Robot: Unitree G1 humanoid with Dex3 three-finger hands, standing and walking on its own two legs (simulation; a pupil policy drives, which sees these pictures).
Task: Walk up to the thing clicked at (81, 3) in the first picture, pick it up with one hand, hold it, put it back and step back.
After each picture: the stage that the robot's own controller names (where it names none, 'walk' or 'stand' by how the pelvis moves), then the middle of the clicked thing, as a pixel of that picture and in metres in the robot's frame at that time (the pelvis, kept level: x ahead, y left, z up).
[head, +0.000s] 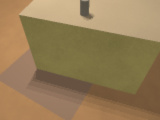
stand; (84, 6) +1.05 -0.01 -0.09
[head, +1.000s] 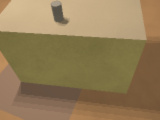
walk; (57, 11) +0.94 +0.20 -0.08
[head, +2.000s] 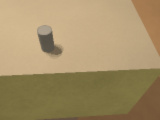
rise first; (46, 39) +0.60 +0.18 -0.05
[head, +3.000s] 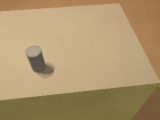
stand; (36, 59) +0.52 +0.22 -0.07
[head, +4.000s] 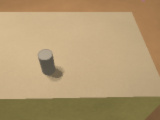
stand; (47, 62) +0.52 +0.18 -0.09
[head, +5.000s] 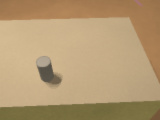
stand; (45, 69) +0.51 +0.19 -0.09
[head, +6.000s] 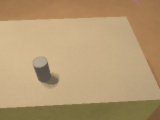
stand; (42, 69) +0.50 +0.20 -0.09
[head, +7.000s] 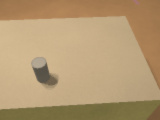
stand; (41, 70) +0.50 +0.21 -0.09
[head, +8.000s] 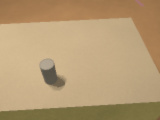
rise first; (48, 72) +0.49 +0.19 -0.09
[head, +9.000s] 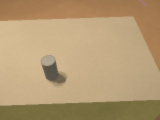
go down; (50, 68) +0.50 +0.20 -0.09
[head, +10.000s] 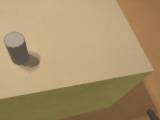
go down; (17, 49) +0.50 +0.19 -0.03
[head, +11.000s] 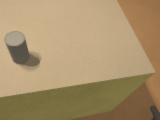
approach; (18, 48) +0.51 +0.19 -0.02
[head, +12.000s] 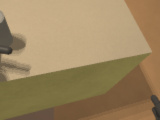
close in; out of the picture +0.53 +0.20 +0.01
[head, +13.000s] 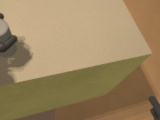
lift; (1, 39) +0.50 +0.19 +0.01
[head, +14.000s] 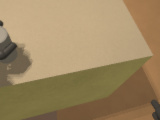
lift; (2, 46) +0.48 +0.20 +0.01
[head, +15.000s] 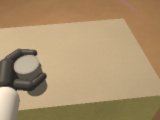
lift; (32, 76) +0.32 +0.16 +0.13
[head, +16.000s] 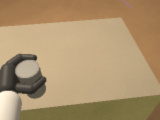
hold; (32, 80) +0.33 +0.17 +0.10
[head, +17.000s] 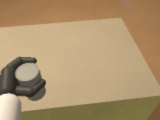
hold; (32, 82) +0.33 +0.17 +0.08
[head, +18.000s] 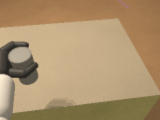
crouch; (24, 66) +0.38 +0.19 +0.11
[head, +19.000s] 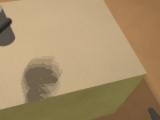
lower; out of the picture +0.51 +0.21 +0.12
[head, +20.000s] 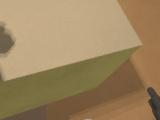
lower; out of the picture +0.54 +0.21 +0.02
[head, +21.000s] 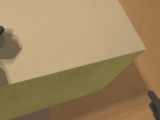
lower; out of the picture +0.53 +0.20 +0.01
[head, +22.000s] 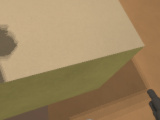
lower; out of the picture +0.54 +0.21 +0.02
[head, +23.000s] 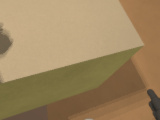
lower; out of the picture +0.54 +0.22 +0.02
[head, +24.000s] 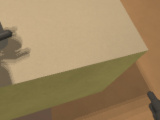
open; out of the picture +0.53 +0.20 +0.01
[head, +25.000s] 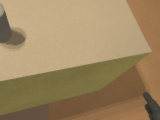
sink last; out of the picture +0.53 +0.20 +0.01
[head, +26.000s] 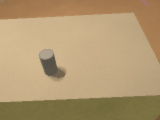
sink last; (48, 62) +0.52 +0.20 -0.04
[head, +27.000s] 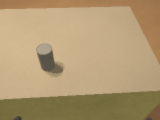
stand; (46, 57) +0.52 +0.18 -0.05
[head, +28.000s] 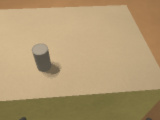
stand; (42, 58) +0.51 +0.19 -0.04
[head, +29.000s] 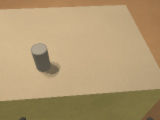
stand; (41, 58) +0.51 +0.19 -0.03
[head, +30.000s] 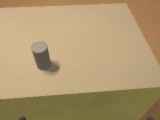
stand; (41, 56) +0.52 +0.19 -0.03
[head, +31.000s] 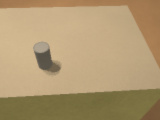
stand; (43, 56) +0.53 +0.19 -0.04
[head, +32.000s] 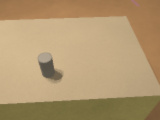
walk; (46, 65) +0.53 +0.19 -0.09
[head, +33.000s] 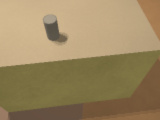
walk; (51, 28) +0.67 +0.17 -0.07
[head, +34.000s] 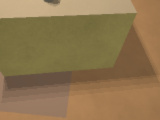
walk; out of the picture +0.98 +0.22 -0.07
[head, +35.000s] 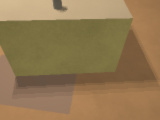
stand; (57, 0) +1.13 +0.20 -0.08
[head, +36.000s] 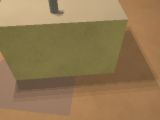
stand; (53, 4) +1.14 +0.22 -0.09
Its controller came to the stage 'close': yes
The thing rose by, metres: 0.21
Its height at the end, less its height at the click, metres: +0.00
